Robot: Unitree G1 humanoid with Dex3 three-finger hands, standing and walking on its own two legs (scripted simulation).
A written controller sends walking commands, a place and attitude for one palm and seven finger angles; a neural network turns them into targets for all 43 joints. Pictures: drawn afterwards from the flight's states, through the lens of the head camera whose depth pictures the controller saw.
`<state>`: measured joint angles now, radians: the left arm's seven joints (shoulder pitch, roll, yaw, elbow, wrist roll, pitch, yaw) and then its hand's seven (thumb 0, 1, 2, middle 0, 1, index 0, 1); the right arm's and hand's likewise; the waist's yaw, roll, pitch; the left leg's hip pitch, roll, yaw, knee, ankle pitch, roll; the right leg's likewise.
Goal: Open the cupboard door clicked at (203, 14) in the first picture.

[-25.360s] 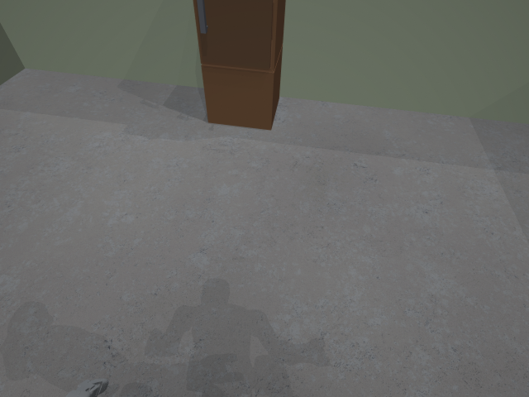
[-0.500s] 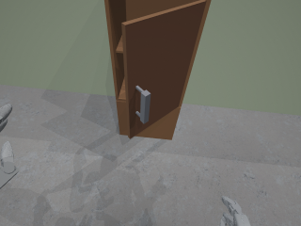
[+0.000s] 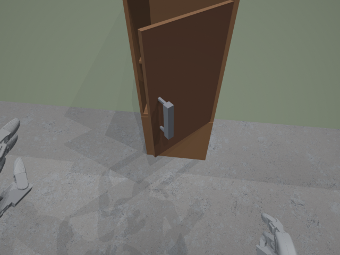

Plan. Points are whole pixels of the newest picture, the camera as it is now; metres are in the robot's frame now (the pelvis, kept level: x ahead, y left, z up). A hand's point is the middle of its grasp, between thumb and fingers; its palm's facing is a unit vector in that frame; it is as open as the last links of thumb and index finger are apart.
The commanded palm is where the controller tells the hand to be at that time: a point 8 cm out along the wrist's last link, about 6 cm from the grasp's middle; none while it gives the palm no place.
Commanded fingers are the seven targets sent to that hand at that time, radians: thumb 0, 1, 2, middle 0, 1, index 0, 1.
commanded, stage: let the arm hang, fingers relaxed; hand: left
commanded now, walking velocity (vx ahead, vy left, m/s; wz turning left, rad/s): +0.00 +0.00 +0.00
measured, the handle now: (164, 118) +0.60 +0.06 -0.08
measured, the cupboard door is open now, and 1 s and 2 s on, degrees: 46 46 46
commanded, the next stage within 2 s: look to check the result in 1.08 s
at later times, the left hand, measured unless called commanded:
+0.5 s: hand out of the picture -0.06 +0.23 -0.17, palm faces +0.04 -0.97 -0.22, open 7.2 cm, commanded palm none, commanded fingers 0.00 0.90 0.90 -0.20 -0.30 -0.20 -0.30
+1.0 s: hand out of the picture +0.02 +0.22 -0.16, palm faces +0.01 -0.97 -0.23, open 7.3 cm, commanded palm none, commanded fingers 0.00 0.90 0.90 -0.20 -0.30 -0.20 -0.30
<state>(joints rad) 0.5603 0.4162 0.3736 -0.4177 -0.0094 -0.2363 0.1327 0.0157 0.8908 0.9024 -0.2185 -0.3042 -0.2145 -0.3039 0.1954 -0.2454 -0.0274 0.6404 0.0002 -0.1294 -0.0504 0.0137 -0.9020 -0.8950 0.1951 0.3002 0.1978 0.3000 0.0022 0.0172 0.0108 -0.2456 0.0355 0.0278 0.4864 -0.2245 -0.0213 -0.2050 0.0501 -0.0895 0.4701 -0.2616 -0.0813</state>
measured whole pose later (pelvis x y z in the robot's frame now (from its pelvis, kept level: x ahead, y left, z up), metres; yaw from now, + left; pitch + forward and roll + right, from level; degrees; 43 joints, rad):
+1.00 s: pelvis -0.01 +0.03 +0.01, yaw +0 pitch -2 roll +0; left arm 0.20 0.18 0.01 1.13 0.02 -0.01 0.02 0.01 0.91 0.90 -0.20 -0.30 -0.20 -0.30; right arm 0.23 -0.20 0.00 1.13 -0.02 0.00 -0.02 0.00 -0.90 -0.89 0.19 0.30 0.20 0.30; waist -0.01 0.02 0.03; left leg -0.19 -0.01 0.04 0.38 -0.16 0.02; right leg -0.16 0.01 -0.08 0.40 -0.21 -0.04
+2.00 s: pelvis +0.01 +0.01 +0.00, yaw -4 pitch -1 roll +0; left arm 0.20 0.20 0.04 1.10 0.02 0.03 0.01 0.01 0.91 0.90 -0.20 -0.30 -0.20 -0.30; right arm 0.19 -0.21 -0.02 1.09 -0.02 0.02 -0.04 0.00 -0.90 -0.89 0.19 0.30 0.20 0.30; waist 0.00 0.02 0.07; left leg -0.18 0.06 0.09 0.45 -0.25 -0.03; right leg -0.16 0.08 -0.03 0.42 -0.24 -0.08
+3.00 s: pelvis +0.01 -0.03 +0.00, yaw -37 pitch +2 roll -1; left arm 0.16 0.28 0.10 0.89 0.03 0.06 -0.04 0.01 0.91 0.90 -0.20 -0.30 -0.20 -0.30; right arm 0.19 -0.22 -0.03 0.88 -0.04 0.02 -0.04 0.01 -0.90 -0.89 0.20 0.30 0.20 0.30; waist 0.03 0.00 0.11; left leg -0.22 0.12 0.06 0.51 -0.31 -0.06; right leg -0.47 0.00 -0.02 0.90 -0.45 0.04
